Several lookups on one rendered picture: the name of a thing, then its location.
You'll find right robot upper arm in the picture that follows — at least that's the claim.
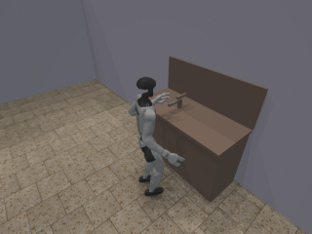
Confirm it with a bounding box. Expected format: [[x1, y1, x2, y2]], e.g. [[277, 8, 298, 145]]
[[141, 108, 156, 144]]

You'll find robot left hand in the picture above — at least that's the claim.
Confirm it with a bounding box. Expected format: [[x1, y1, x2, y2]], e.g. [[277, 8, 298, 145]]
[[153, 93, 171, 104]]

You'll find tap lever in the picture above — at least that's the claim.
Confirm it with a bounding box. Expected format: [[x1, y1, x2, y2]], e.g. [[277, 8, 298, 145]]
[[168, 99, 180, 107]]

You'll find robot head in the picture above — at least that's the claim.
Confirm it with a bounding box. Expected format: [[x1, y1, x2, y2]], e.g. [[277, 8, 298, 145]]
[[136, 77, 156, 107]]

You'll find robot right hand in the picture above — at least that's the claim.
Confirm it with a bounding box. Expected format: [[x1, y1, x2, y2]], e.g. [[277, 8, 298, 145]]
[[167, 153, 185, 167]]

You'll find counter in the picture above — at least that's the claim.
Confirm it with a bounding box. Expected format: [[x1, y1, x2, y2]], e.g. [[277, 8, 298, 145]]
[[149, 56, 268, 202]]

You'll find robot right forearm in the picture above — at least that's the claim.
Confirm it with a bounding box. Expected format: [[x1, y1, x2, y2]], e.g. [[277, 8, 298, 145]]
[[144, 137, 171, 159]]

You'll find robot left foot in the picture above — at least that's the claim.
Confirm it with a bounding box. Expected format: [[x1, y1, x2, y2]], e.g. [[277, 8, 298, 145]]
[[138, 175, 151, 182]]

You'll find left robot upper arm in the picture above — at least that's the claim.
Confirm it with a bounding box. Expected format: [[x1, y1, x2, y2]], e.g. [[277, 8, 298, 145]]
[[128, 94, 142, 116]]

